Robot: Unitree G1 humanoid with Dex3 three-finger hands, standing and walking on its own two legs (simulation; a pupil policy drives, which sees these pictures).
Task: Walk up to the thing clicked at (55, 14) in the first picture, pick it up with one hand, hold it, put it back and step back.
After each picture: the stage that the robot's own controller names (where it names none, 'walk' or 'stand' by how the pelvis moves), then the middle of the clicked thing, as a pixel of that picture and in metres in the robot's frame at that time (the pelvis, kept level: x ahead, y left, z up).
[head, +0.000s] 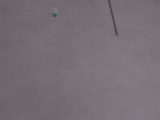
stand; (55, 12) +2.04 +0.36 -0.72
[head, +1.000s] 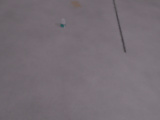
walk; (63, 23) +1.92 +0.16 -0.71
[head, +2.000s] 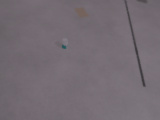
walk; (64, 43) +1.32 +0.11 -0.71
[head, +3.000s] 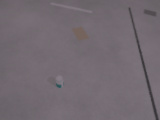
walk; (59, 81) +0.82 +0.14 -0.72
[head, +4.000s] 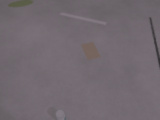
walk; (60, 116) +0.49 +0.17 -0.69
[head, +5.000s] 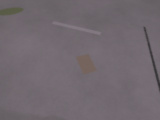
stand; out of the picture +0.33 +0.14 -0.71
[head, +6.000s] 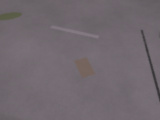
stand; out of the picture +0.32 +0.15 -0.73
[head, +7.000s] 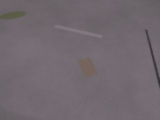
stand; out of the picture +0.32 +0.15 -0.73
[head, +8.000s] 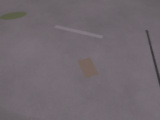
stand; out of the picture +0.32 +0.15 -0.73
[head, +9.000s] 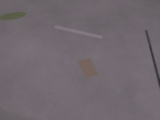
go down; out of the picture +0.31 +0.15 -0.73
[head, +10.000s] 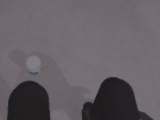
go down; (34, 65) +0.43 +0.14 -0.33
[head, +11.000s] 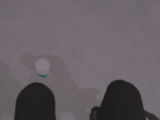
approach; (43, 68) +0.42 +0.13 -0.32
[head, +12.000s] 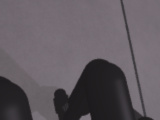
close in; out of the picture +0.43 +0.18 -0.23
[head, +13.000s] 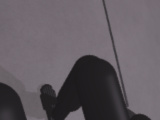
close; out of the picture +0.42 +0.19 -0.24
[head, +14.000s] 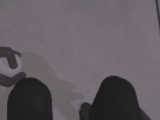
lift; (9, 69) +0.36 +0.22 -0.12
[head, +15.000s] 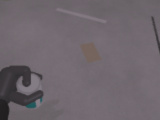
hold; (31, 92) +0.31 +0.16 +0.02
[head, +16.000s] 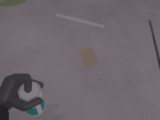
crouch; (32, 99) +0.30 +0.16 -0.01
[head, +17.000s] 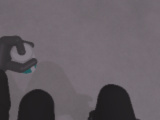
crouch; (24, 59) +0.42 +0.16 -0.10
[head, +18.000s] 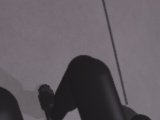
lower; out of the picture +0.44 +0.23 -0.24
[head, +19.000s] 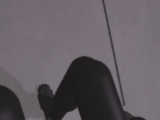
lower; out of the picture +0.44 +0.23 -0.25
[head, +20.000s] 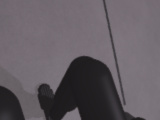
lower; out of the picture +0.44 +0.22 -0.25
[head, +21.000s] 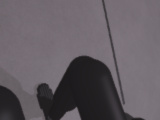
lower; out of the picture +0.44 +0.22 -0.25
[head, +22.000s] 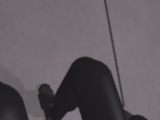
loosen; out of the picture +0.43 +0.20 -0.25
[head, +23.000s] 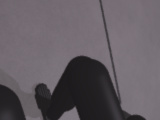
withdraw; out of the picture +0.43 +0.20 -0.25
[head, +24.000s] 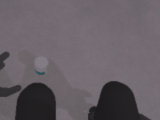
walk; (41, 65) +0.45 +0.15 -0.33
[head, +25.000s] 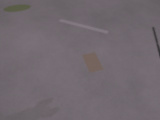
stand; out of the picture +0.35 +0.11 -0.66
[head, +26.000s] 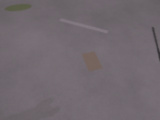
stand; out of the picture +0.37 +0.13 -0.67
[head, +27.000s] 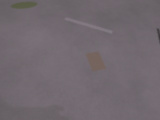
stand; out of the picture +0.37 +0.12 -0.68
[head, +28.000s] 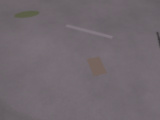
walk; out of the picture +0.38 +0.13 -0.72
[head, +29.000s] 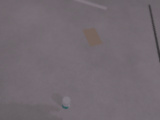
walk; (66, 102) +0.49 +0.04 -0.70
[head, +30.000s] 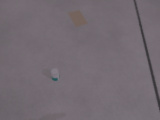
walk; (55, 74) +0.71 +0.19 -0.69
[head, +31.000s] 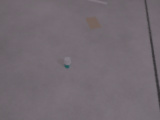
stand; (67, 62) +1.01 +0.14 -0.70
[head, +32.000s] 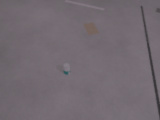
stand; (66, 69) +0.99 +0.13 -0.72
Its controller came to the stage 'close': yes
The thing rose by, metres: 0.71
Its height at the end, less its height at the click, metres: +0.00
